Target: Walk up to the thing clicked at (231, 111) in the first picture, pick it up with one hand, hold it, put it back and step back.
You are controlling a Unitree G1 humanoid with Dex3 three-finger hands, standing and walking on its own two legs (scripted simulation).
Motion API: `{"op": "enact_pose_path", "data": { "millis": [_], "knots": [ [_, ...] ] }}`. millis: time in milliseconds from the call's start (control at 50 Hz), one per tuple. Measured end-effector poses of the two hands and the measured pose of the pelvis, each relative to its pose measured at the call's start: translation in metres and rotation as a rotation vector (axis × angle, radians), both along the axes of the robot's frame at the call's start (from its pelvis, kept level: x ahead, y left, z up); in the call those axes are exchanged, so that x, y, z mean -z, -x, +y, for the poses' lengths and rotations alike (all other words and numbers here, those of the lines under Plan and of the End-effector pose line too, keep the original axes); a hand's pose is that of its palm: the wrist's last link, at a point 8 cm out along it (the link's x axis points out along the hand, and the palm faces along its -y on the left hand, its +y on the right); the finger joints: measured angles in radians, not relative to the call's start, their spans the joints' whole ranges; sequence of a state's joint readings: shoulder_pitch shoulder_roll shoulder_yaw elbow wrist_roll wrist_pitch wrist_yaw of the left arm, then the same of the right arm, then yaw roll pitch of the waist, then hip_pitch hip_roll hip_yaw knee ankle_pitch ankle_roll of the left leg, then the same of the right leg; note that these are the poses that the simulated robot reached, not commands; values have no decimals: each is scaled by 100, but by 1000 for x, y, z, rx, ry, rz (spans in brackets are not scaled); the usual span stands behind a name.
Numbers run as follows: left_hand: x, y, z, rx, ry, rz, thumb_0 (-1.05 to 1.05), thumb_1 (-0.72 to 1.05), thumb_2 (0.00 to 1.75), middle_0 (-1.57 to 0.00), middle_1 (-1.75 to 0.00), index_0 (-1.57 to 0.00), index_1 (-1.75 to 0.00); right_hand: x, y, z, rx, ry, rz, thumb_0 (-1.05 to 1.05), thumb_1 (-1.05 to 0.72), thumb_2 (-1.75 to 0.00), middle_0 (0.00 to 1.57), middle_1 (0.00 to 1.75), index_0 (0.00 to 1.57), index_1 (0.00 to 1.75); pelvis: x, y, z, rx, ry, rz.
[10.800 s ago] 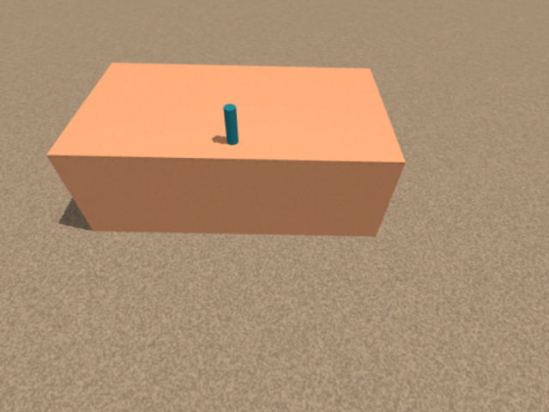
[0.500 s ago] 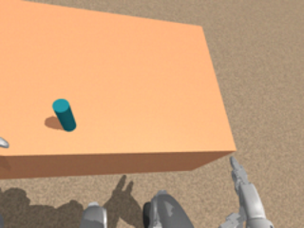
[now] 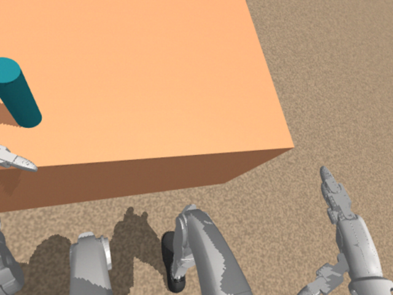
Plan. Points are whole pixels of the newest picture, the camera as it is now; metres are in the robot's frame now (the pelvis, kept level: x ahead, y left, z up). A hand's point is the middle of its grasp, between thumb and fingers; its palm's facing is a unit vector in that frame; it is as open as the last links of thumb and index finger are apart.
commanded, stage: close in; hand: left
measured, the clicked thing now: (17, 97) +0.51 +0.21 -0.04
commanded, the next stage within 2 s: close in 0.40 s
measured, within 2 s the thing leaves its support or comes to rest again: leaves its support in 1.90 s
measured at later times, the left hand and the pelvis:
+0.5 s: hand (29, 114) +0.49 +0.20 -0.06, palm faces +0.12 -0.99 +0.02, open 17.4 cm; pelvis +0.02 +0.01 +0.00, yaw +0 degrees
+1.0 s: hand (20, 105) +0.50 +0.21 -0.04, palm faces +0.17 -0.99 +0.00, open 15.2 cm; pelvis +0.02 +0.00 +0.02, yaw +0 degrees
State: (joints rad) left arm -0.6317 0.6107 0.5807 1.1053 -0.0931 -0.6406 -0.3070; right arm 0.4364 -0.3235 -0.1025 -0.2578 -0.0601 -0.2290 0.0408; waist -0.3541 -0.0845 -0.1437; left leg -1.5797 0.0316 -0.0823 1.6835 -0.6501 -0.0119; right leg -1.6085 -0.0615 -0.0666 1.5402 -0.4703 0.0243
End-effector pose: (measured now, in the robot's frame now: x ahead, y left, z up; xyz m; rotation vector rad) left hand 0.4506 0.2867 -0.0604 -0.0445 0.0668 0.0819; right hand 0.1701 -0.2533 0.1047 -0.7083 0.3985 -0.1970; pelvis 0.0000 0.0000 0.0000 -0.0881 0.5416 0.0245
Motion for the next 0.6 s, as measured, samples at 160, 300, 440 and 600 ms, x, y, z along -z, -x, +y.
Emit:
{"op": "enact_pose_path", "data": {
  "millis": [160, 300, 440, 600],
  "knots": [
    [-12, -14, -12, -16, -18, -2, -2, -54, 0, -6, -8, -8, -6, 3, 7, -5, 49, -17, 24, -1, 53, -5, 7, 5, 7, 5, 1, -2, 0, -5, 3, 8],
    [-12, -14, -23, -35, -15, 27, -1, -54, 1, -6, -7, -8, -5, 11, -1, -1, 54, -74, 38, -1, 53, -5, 7, 5, 7, 5, -2, -8, 3, -1, -5, 16],
    [-3, -13, -34, -38, -19, 31, -1, -55, 2, -6, -7, -8, -5, 7, -13, 6, 34, -73, 48, -1, 53, -5, 7, 5, 7, 5, -3, -13, 5, -1, -8, 24],
    [-8, -17, -43, -58, -26, 2, -2, -56, 3, -9, -7, -11, -7, 8, -12, 1, 67, -72, 93, -1, 52, -5, 7, 5, 7, 5, -7, -19, 5, 0, -2, 27]
  ]
}}
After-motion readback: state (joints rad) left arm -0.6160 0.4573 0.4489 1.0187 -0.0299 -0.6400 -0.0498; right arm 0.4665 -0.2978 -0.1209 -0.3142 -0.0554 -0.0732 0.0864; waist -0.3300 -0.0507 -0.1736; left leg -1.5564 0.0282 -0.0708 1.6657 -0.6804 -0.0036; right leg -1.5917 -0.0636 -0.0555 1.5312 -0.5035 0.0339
